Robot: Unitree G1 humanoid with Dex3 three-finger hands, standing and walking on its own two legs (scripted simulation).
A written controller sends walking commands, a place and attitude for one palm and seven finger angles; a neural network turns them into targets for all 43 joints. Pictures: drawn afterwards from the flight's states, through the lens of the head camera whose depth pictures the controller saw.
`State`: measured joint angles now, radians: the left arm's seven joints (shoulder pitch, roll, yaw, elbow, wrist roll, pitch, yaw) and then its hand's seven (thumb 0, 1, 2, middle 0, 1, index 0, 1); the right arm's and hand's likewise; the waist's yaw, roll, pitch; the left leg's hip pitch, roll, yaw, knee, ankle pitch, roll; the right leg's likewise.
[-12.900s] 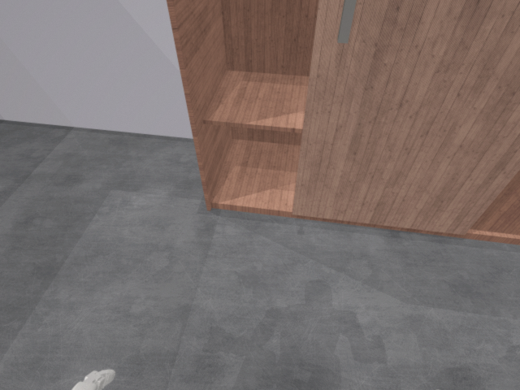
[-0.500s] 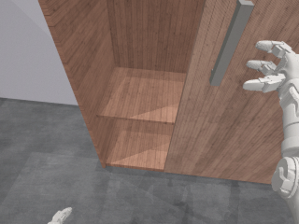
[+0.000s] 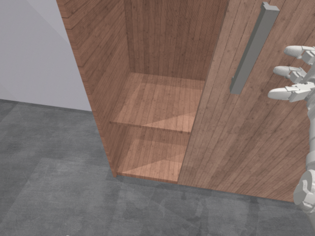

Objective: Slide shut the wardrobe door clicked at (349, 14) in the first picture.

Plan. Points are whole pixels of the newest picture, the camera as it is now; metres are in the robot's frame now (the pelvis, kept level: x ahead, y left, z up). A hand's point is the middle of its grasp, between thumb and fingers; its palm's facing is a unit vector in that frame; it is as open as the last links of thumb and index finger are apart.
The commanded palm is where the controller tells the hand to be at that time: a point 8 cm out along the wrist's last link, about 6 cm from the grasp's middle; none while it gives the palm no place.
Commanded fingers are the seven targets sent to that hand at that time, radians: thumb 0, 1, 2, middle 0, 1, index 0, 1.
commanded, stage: move the hooked fingers beside the handle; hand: right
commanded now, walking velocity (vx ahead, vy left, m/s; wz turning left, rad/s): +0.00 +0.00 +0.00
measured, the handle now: (248, 52) +0.54 -0.15 +0.23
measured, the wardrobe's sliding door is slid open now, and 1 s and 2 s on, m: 0.41 0.41 0.41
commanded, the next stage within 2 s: feel for the door with the fingertips in 0.84 s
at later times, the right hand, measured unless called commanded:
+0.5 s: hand (281, 69) +0.47 -0.22 +0.23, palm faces +0.05 +1.00 +0.00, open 13.9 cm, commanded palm +0.45 -0.26 +0.22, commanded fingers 0.00 0.50 -0.30 0.30 1.20 0.30 1.20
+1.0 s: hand (277, 71) +0.46 -0.20 +0.23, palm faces +0.06 +1.00 +0.00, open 14.0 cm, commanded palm +0.44 -0.25 +0.22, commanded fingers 0.00 0.50 -0.30 0.30 1.20 0.30 1.20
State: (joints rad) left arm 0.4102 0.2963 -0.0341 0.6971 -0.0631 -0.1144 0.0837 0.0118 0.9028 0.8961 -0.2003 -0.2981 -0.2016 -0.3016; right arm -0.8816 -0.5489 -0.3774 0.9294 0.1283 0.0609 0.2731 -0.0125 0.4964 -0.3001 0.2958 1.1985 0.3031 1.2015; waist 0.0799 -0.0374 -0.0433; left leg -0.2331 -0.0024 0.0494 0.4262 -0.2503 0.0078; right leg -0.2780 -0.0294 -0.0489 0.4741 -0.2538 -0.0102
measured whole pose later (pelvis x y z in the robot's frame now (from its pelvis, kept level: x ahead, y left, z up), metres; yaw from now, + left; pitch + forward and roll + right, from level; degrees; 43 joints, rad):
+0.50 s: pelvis +0.00 -0.01 +0.00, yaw +0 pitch +5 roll +1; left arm 0.39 0.29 -0.05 0.70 -0.05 -0.15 0.08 0.01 0.90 0.90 -0.20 -0.30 -0.20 -0.30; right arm -1.02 -0.56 -0.36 1.10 0.11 0.02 0.26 -0.01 0.50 -0.30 0.30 1.20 0.30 1.20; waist 0.10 -0.03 -0.05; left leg -0.28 0.01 0.05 0.45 -0.25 0.00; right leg -0.32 -0.02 -0.05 0.49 -0.26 -0.02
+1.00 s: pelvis +0.01 +0.00 +0.00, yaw -1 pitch +4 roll +1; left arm 0.34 0.28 -0.04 0.68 -0.06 -0.12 0.08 0.01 0.90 0.90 -0.20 -0.30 -0.20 -0.30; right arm -0.91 -0.47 -0.34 0.88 0.14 0.10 0.22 -0.01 0.50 -0.30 0.29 1.20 0.30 1.20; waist 0.06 -0.04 -0.05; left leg -0.23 0.01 0.06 0.43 -0.26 0.00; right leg -0.28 -0.02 -0.04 0.48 -0.26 -0.01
